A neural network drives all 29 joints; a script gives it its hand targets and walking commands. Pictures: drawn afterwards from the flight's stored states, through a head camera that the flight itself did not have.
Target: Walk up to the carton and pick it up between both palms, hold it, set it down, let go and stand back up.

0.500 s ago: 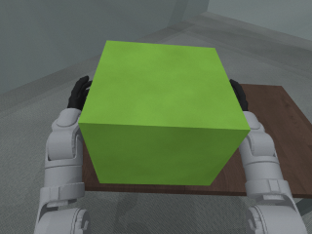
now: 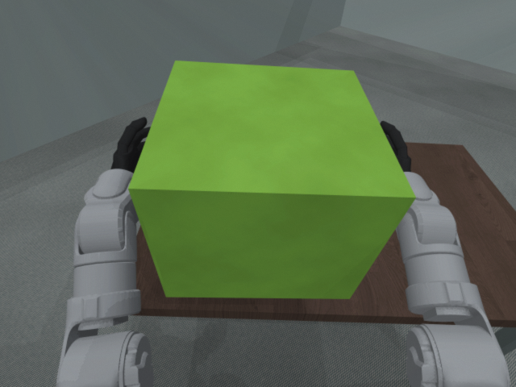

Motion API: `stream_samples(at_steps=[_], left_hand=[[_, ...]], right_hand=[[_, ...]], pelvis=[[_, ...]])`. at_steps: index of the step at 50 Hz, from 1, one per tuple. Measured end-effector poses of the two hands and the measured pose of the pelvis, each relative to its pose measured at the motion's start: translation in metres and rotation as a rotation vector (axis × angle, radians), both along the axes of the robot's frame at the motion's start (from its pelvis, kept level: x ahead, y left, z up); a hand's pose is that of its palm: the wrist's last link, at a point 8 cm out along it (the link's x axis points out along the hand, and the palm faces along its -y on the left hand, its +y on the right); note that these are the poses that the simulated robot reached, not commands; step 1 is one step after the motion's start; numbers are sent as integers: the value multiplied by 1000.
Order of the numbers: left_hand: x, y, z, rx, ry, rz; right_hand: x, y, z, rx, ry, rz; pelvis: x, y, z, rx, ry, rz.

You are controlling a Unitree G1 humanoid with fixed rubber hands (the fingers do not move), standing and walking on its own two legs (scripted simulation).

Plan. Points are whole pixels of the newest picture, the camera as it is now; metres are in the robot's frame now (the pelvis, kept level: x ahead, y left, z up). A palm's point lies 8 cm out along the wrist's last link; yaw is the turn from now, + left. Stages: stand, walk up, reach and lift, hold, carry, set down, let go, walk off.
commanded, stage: hold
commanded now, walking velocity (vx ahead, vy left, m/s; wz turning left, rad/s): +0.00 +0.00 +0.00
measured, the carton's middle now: (262, 180) +0.39 -0.01 +0.14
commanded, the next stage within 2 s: none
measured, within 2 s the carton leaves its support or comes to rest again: neither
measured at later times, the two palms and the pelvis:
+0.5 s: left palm (123, 167) +0.37 +0.19 +0.19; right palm (388, 168) +0.37 -0.20 +0.19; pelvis +0.01 +0.00 +0.00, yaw +0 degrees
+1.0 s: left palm (125, 161) +0.37 +0.19 +0.20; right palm (394, 157) +0.37 -0.20 +0.21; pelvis +0.00 +0.00 +0.00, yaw +0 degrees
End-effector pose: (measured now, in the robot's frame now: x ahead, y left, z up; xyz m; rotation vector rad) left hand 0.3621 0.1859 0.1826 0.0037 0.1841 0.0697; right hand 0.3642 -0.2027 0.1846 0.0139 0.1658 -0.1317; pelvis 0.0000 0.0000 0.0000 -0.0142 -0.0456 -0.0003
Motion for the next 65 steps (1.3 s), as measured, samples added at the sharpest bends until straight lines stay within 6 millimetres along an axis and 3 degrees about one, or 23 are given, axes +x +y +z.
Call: stream_samples(at_steps=[65], left_hand=[[2, 10, 18, -2, -10, 15]], right_hand=[[8, 11, 28, -14, -9, 0]], pelvis=[[7, 1, 0, -4, 5, 8]])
